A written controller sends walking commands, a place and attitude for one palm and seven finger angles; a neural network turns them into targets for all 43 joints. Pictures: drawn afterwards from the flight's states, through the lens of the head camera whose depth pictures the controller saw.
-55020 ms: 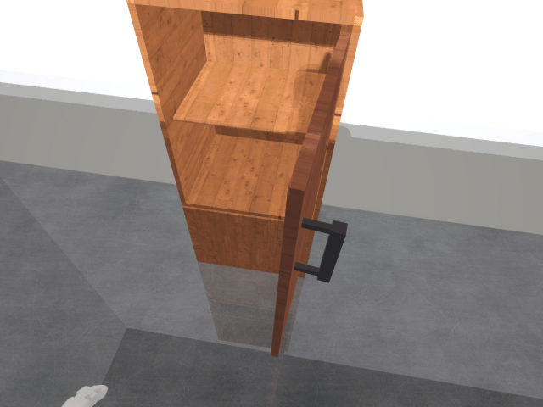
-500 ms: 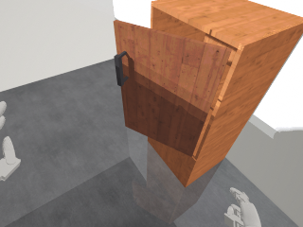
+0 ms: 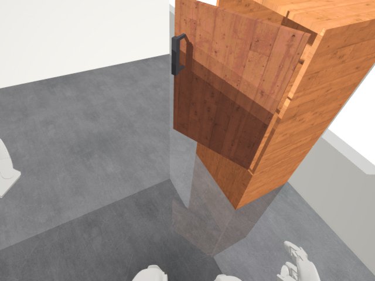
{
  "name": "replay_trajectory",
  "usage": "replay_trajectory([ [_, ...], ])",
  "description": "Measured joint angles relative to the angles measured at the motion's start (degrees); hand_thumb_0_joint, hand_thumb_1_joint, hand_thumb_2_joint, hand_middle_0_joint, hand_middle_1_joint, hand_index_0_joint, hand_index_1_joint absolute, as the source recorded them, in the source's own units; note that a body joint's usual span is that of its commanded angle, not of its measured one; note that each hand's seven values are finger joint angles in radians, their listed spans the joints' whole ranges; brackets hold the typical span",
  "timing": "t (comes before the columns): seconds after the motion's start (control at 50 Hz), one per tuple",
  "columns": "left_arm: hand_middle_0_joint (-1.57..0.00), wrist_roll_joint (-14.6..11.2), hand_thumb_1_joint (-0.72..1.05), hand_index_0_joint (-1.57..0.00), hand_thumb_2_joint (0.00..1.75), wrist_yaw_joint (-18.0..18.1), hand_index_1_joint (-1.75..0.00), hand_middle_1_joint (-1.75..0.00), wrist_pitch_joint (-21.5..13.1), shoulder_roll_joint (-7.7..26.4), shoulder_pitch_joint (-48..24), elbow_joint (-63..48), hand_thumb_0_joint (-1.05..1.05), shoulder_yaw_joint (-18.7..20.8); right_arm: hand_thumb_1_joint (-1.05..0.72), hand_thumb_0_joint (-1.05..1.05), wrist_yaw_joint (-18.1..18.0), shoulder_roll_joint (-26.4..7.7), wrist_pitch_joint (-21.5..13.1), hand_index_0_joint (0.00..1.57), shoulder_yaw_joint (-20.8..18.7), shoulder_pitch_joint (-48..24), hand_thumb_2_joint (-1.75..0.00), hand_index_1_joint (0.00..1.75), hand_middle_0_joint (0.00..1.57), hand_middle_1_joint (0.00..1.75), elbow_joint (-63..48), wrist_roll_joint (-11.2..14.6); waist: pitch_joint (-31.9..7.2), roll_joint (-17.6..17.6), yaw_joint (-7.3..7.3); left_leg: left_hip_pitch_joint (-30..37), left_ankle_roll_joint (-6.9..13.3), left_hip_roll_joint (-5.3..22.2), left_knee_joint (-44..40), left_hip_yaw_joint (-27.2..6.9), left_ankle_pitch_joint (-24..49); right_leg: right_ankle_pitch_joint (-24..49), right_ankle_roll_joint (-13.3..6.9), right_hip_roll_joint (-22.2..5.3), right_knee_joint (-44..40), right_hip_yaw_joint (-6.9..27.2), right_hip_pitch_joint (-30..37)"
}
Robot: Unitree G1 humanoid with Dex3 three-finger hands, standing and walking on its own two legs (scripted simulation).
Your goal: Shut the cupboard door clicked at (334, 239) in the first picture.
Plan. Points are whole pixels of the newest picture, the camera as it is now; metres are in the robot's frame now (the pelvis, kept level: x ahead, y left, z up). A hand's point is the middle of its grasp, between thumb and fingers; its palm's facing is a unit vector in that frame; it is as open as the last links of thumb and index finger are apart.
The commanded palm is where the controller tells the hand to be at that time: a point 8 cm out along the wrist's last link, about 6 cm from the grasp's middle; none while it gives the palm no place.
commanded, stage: step back with the hand held close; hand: left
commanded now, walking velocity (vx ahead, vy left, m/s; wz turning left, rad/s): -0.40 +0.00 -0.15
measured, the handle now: (178, 54) +0.81 +0.06 +0.07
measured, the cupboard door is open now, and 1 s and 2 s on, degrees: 27 27 27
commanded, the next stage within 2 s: stop stepping back and stand still in 0.08 s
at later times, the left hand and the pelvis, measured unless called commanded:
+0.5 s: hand out of the picture +0.12 +0.27 +0.19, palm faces +0.36 -0.84 -0.41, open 7.4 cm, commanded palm +0.05 +0.30 +0.20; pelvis -0.13 +0.02 +0.02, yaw -7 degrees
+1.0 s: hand out of the picture +0.01 +0.26 +0.19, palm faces +0.26 -0.85 -0.45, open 7.4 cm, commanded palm -0.04 +0.32 +0.20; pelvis -0.22 +0.04 +0.02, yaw -10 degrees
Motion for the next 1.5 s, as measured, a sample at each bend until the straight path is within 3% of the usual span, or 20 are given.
replay_trajectory([
  [0.06, -0.21, -0.94, 0.89, -0.21, 0.9, -0.46, -0.3, -0.3, 0.0, 1.98, 0.95, -1.01, 0.01, 1.93, -0.9, 0.02, 1.21, 1.56, -0.93, 0.2, -0.41, 0.15, -0.9, 0.3, 0.2, 0.3, 0.41, 0.36, -1.04, 0.09, -0.46, -1.72, -0.3, 2.36, -2.36, 1.53, 5.18, -4.84, -0.67, 1.29, 4.71, -1.4, 3.5],
  [0.16, -0.21, -2.78, 0.89, -0.21, 0.9, -0.66, -0.3, -0.3, -0.89, 1.82, 7.95, -5.01, 0.01, 4.63, -0.9, 0.02, 2.44, 2.36, -1.98, 0.21, 0.22, -1.79, -0.9, 0.3, 0.2, 0.3, -0.51, 0.64, -3.91, -2.35, 2.87, -6.67, -1.68, 3.44, -2.45, 6.56, 4.78, -8.73, -2.53, -1.4, -11.45, -1.38, 13.91],
  [0.22, -0.21, -1.47, 0.89, -0.21, 0.9, -0.57, -0.3, -0.3, -1.09, -1.75, 6.08, -4.57, 0.01, -0.24, -0.9, 0.02, 2.3, 1.48, -2.02, 0.2, 0.08, -3.33, -0.9, 0.3, 0.2, 0.3, 2.21, 0.15, -1.9, -1.57, 4.91, -5.87, -5.4, 1.83, 2.61, 4.03, -7.24, -5.05, -1.32, -1.43, -11.97, -0.03, 13.75],
  [0.26, -0.21, -0.73, 0.89, -0.21, 0.9, -0.39, -0.31, -0.3, -0.36, -2.42, 5.11, -4.66, 0.01, -2.27, -0.9, 0.02, 1.89, 1.78, -1.47, 0.2, 0.64, -2.29, -0.9, 0.3, 0.2, 0.3, 3.22, 0.47, -2.81, -3.74, 5.94, -2.15, -5.65, -0.58, 4.99, 3.25, -7.93, -2.65, -0.44, -2.96, -13.39, 1.83, 14.19],
  [0.3, -0.21, -0.56, 0.89, -0.21, 0.9, -0.34, -0.31, -0.3, 0.77, -1.97, 4.51, -4.82, 0.01, -2.31, -0.9, 0.02, 1.34, 1.76, -1.1, 0.21, 1.28, -0.72, -0.9, 0.3, 0.2, 0.3, 2.33, 0.68, -4.79, -4.78, 5.41, 3.91, -5.05, -1.55, 1.62, 2.53, -2.15, -1.87, 0.11, -3.43, -13.65, 2.94, 13.88],
  [0.38, -0.22, -0.8, 0.89, -0.21, 0.9, -0.09, -0.31, -0.3, 1.98, -0.79, -0.61, 0.04, 0.01, -1.27, -0.9, 0.02, 0.25, 1.2, -1.49, 0.21, 1.2, -0.59, -0.9, 0.3, 0.2, 0.3, 0.85, 1.28, -4.83, -3.88, 1.72, 6.3, -1.4, -2.22, -2.76, 1.5, -2.06, 0.03, 0.4, -3.44, -14.69, 2.39, 13.95],
  [0.46, -0.21, -1.34, 0.89, -0.21, 0.9, -0.03, -0.3, -0.3, 4.2, -0.18, 2.02, 3.45, 0.01, 0.48, -0.9, 0.02, 0.66, 1.69, -1.21, 0.2, 1.65, 0.44, -0.9, 0.3, 0.2, 0.3, -1.07, 1.08, -4.91, -3.2, -1.13, 7.2, -2.51, -1.44, -7.89, 1.99, -0.83, -2.51, -1.36, -2.79, -16.78, 0.52, 13.73],
  [0.54, -0.21, -1.65, 0.89, -0.21, 0.9, -0.46, -0.3, -0.3, 5.93, -0.39, 7.58, -0.36, 0.01, -0.75, -0.9, 0.02, 1.34, 1.48, -0.52, 0.2, 1.46, 2.67, -0.9, 0.3, 0.2, 0.3, -2.56, 0.58, -3.82, -3.34, -2.23, 5.87, -3.96, -1.6, -9.18, 1.6, -7.21, 0.0, -3.73, -1.56, -20.88, -1.65, 14.31],
  [0.64, -0.22, -0.69, 0.89, -0.21, 0.9, -0.44, -0.31, -0.3, 3.82, -0.03, 12.72, -7.83, 0.01, -2.39, -0.9, 0.02, 1.82, -0.37, 1.49, 0.2, 0.28, 5.17, -0.9, 0.3, 0.2, 0.3, 1.45, -0.33, -3.85, -5.62, 1.66, 0.82, -4.69, -2.97, 12.9, -0.05, -13.83, 7.78, -5.42, -3.05, -20.47, -0.34, 12.66],
  [0.72, -0.22, 0.34, 0.88, -0.22, 0.9, 0.88, -0.31, -0.3, 1.9, -0.93, 9.0, -4.43, 0.01, -1.29, -0.9, 0.02, 0.55, -2.13, 1.59, 0.2, -0.4, 7.38, -0.9, 0.3, 0.2, 0.3, 3.49, -0.52, -6.6, -4.39, 2.98, 7.52, -3.55, -0.57, 5.69, -0.51, -15.11, 1.65, -3.41, -4.62, -16.43, -2.6, 10.19],
  [0.78, -0.22, 0.34, 0.88, -0.21, 0.9, 1.84, -0.31, -0.3, 2.37, -1.91, 0.93, 1.02, 0.01, -0.23, -0.9, 0.02, -0.64, -2.64, 0.3, 0.2, -0.89, 5.86, -0.9, 0.3, 0.2, 0.3, 3.86, -0.11, -4.93, -3.0, 1.86, 8.92, -2.66, -0.73, 2.0, -1.27, -9.62, -5.45, -2.83, -4.35, -6.69, -2.59, 5.92],
  [0.88, -0.21, 0.62, 0.89, -0.2, 0.9, 0.71, -0.3, -0.3, 4.19, -2.2, -1.43, 4.71, 0.01, 0.34, -0.9, 0.02, 1.31, 1.68, -1.05, 0.2, 0.52, 3.19, -0.9, 0.3, 0.2, 0.3, 2.95, 0.2, -2.38, -3.15, -0.58, 10.05, -2.51, -0.08, -1.33, -0.18, -4.14, -1.64, -2.28, -2.37, 10.75, -3.59, -0.62],
  [1.0, -0.21, 0.81, 0.89, -0.21, 0.9, -0.81, -0.3, -0.3, 4.8, -0.74, 8.73, -3.55, 0.01, -3.04, -0.9, 0.02, 2.64, 5.02, 0.52, 0.21, 2.5, 4.45, -0.9, 0.3, 0.2, 0.3, 0.29, -0.42, -4.6, -2.77, -1.02, 7.46, -3.55, 1.54, -3.1, 0.86, -9.74, -5.17, -4.0, -1.35, -9.43, -8.89, 10.72],
  [1.02, -0.21, 0.84, 0.89, -0.21, 0.9, -0.69, -0.3, -0.3, 4.74, 0.88, 9.65, -5.2, 0.01, -2.31, -0.9, 0.02, 2.6, 5.22, 0.85, 0.21, 2.62, 4.59, -0.9, 0.3, 0.2, 0.3, -0.54, -0.43, -5.09, -3.9, -0.6, 4.81, -3.6, 0.73, 0.13, 1.34, -14.38, -7.75, -5.66, -1.75, -14.69, -7.23, 12.95],
  [1.06, -0.21, 0.72, 0.89, -0.21, 0.9, -0.7, -0.3, -0.3, 4.06, 1.35, 8.54, -6.36, 0.01, -1.71, -0.9, 0.02, 2.41, 4.09, 1.39, 0.21, 2.22, 2.64, -0.9, 0.3, 0.2, 0.3, 0.71, -0.45, -3.22, -3.29, 1.39, -0.46, -4.11, 0.13, 12.18, -0.81, -17.22, 1.98, -7.4, -1.71, -15.67, -7.22, 11.53],
  [1.14, -0.22, 0.4, 0.88, -0.22, 0.9, -0.32, -0.31, -0.3, 2.41, 0.8, 7.54, -3.53, 0.01, 0.2, -0.9, 0.02, 2.0, 1.97, 2.47, 0.21, 1.02, 2.09, -0.89, 0.3, 0.2, 0.3, 4.18, -0.57, -3.41, -2.78, 2.82, -3.3, -5.12, -0.88, 23.79, -1.17, -12.04, 4.24, -6.55, -2.22, -17.42, -7.21, 12.8],
  [1.2, -0.22, -0.13, 0.88, -0.21, 0.9, 0.32, -0.31, -0.3, 2.25, -1.11, 7.56, 0.45, 0.01, 0.68, -0.9, 0.02, 1.02, 0.28, 2.4, 0.21, 0.11, 3.53, -0.89, 0.3, 0.2, 0.3, 3.88, -0.22, -5.33, -2.81, 3.06, -0.78, -4.86, -0.75, 19.91, 0.25, -10.77, 5.14, -6.08, -3.16, -20.4, -6.3, 13.85],
  [1.34, -0.21, 0.3, 0.89, -0.21, 0.9, 1.38, -0.3, -0.3, 3.91, -4.67, 3.5, 2.22, 0.01, -4.22, -0.9, 0.02, -0.74, -3.36, -0.1, 0.2, -1.18, 4.45, -0.9, 0.3, 0.2, 0.3, 2.39, -0.13, -4.51, -2.42, 2.29, 14.73, -2.55, -0.06, -5.41, 2.2, -9.64, 2.62, -3.92, -4.44, -17.57, -7.63, 13.86],
  [1.42, -0.21, 0.32, 0.89, -0.21, 0.9, 1.08, -0.3, -0.3, 3.48, -2.71, 4.62, -0.82, 0.01, -3.09, -0.9, 0.02, -0.38, -0.97, -0.42, 0.2, -0.72, 1.53, -0.9, 0.3, 0.2, 0.3, 1.43, 0.13, -2.37, -5.76, 1.52, 15.4, -4.7, -0.88, -4.25, 3.76, -8.25, 0.4, -2.77, -5.48, -13.62, -5.27, 12.96],
  [1.5, -0.21, 0.33, 0.89, -0.21, 0.9, 0.48, -0.3, -0.3, 3.01, -0.35, 6.33, -3.01, 0.01, -1.08, -0.9, 0.02, 0.65, 1.02, -1.37, 0.2, 0.67, 0.78, -0.9, 0.3, 0.2, 0.3, -0.23, 0.42, -2.23, -4.09, 0.32, 15.09, -5.31, 0.64, -4.16, 2.95, -9.17, 1.57, -3.41, -3.78, -17.78, -6.06, 14.74],
])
